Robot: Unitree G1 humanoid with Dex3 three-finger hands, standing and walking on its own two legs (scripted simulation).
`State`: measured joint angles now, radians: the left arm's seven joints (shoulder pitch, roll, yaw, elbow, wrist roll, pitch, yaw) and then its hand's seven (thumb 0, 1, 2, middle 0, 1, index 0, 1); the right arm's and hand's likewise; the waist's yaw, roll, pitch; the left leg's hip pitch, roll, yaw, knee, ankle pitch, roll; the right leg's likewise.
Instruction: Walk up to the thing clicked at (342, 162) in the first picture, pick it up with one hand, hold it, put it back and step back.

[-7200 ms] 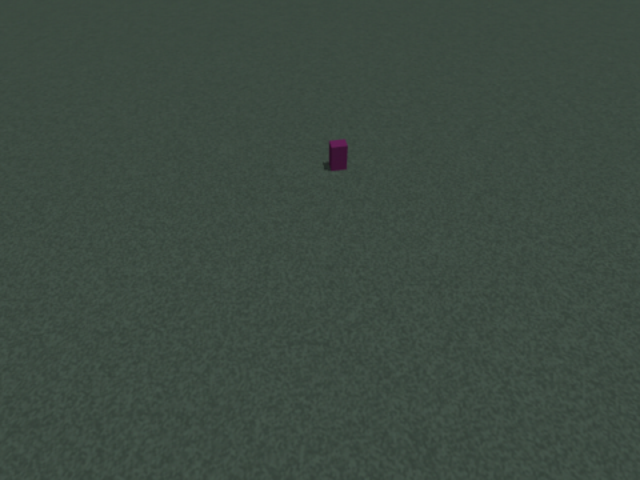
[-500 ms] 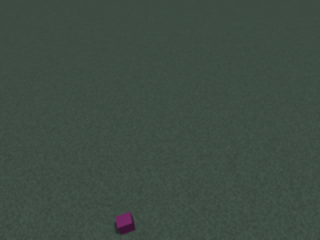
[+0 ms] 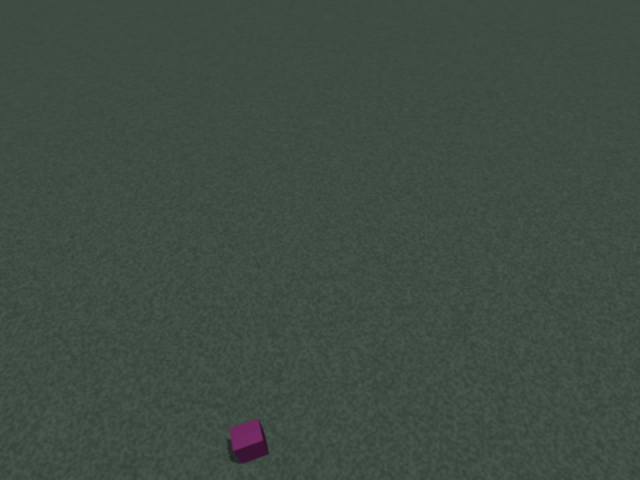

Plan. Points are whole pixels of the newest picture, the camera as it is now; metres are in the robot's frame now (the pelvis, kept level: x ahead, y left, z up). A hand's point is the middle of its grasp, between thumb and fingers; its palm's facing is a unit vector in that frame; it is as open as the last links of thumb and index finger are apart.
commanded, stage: stand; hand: left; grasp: from the side
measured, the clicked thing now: (249, 441) +0.36 +0.23 -0.71
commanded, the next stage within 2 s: go down in 0.62 s
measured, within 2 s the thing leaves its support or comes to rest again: neither
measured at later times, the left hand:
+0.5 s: hand out of the picture +0.08 +0.26 -0.16, palm faces -0.03 -0.94 -0.35, open 7.4 cm
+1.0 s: hand out of the picture +0.16 +0.27 -0.17, palm faces +0.03 -0.94 -0.35, open 11.7 cm
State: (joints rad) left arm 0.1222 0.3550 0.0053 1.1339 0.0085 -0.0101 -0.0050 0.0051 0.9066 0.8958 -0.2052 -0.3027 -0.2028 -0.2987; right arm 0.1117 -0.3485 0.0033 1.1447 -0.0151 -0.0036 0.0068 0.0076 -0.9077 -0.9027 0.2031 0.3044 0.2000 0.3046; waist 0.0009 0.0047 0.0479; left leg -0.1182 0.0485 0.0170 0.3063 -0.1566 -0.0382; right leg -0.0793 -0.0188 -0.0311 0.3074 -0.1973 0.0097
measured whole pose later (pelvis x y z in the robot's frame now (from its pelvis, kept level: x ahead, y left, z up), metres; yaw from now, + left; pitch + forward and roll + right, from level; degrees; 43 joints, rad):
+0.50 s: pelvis +0.01 +0.00 +0.00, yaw +0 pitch -1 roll +0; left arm 0.12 0.36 0.00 1.13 0.01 -0.01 0.00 0.00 0.91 0.90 -0.21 -0.30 -0.20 -0.30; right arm 0.10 -0.35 0.01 1.14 -0.01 0.00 0.01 0.01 -0.91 -0.90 0.20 0.30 0.20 0.30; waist 0.00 0.00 0.05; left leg -0.11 0.05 0.02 0.31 -0.17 -0.04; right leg -0.07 -0.02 -0.03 0.30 -0.20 0.01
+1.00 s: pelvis +0.00 +0.01 -0.02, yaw +0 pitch +7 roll +0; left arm -0.02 0.34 0.19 0.98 0.10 0.03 -0.03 0.00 0.34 0.50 -0.08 -0.26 -0.09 -0.23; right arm 0.24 -0.24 -0.03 0.76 0.02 -0.02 -0.02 0.01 -0.95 -0.91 0.20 0.30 0.20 0.30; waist -0.02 -0.01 0.00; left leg -0.44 0.05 0.01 0.61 -0.28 -0.03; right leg -0.40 -0.02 -0.02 0.60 -0.32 0.01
